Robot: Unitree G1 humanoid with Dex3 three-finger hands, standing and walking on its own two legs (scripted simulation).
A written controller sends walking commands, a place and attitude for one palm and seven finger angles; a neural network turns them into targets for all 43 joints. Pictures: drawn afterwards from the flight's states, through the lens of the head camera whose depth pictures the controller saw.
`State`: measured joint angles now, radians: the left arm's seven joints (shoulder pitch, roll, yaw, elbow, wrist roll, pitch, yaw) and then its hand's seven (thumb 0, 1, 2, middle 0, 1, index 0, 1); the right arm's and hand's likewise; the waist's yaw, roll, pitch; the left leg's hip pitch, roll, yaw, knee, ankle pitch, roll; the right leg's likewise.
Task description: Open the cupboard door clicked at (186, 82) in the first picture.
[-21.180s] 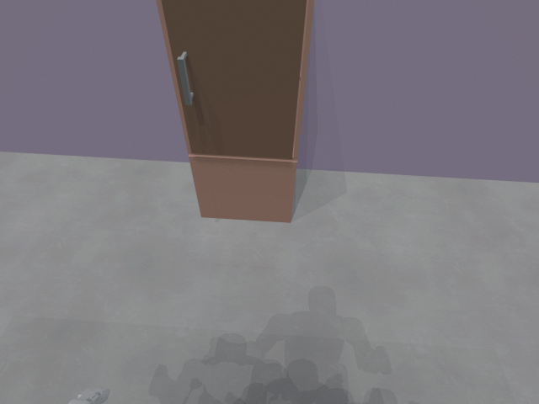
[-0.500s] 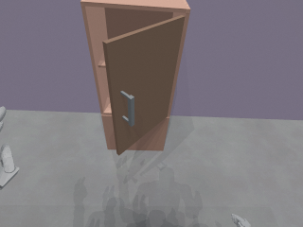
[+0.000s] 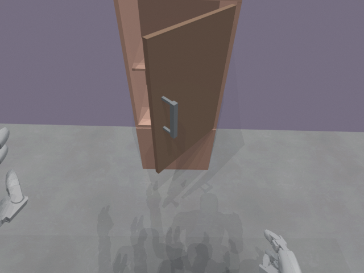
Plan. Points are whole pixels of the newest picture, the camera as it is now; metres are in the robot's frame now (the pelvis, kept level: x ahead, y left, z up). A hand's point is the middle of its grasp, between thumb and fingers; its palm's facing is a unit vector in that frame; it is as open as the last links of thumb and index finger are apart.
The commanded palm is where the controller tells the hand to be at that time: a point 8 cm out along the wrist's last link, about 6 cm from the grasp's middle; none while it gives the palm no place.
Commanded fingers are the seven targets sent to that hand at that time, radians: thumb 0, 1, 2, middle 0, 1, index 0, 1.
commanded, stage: stop stepping back and stand still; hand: left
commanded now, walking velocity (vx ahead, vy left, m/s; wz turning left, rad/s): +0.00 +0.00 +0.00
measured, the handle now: (169, 117) +0.59 +0.09 -0.03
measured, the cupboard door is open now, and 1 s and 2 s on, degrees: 47 47 47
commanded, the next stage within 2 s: let the arm hang, fingers relaxed in 0.24 s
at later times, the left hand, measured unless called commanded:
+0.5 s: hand (73, 251) +0.17 +0.25 -0.05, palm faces +0.06 -0.88 -0.46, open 7.4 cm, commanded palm none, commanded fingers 0.00 0.90 0.90 -0.20 -0.30 -0.20 -0.30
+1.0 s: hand out of the picture -0.01 +0.22 -0.16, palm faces +0.04 -0.94 -0.33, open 7.4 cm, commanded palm none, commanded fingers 0.00 0.90 0.90 -0.20 -0.30 -0.20 -0.30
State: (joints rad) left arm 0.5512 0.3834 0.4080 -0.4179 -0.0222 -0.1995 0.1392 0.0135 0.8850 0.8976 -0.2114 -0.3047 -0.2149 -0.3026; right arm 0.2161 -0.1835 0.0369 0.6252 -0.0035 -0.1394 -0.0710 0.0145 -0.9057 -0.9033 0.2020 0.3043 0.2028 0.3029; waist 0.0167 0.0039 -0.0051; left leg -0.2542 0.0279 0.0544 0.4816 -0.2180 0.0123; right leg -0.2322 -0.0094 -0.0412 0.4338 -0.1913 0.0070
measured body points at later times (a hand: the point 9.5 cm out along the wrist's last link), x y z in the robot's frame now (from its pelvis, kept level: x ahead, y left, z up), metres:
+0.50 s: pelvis -0.01 +0.00 -0.01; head +0.00 -0.03 +0.44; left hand +0.17 +0.30 -0.02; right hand +0.14 -0.25 -0.13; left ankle +0.03 +0.11 -0.74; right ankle +0.03 -0.12 -0.74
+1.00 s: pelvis -0.01 -0.02 +0.00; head +0.01 -0.03 +0.45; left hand -0.01 +0.27 -0.14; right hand +0.02 -0.28 -0.16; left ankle +0.03 +0.11 -0.74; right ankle +0.03 -0.12 -0.74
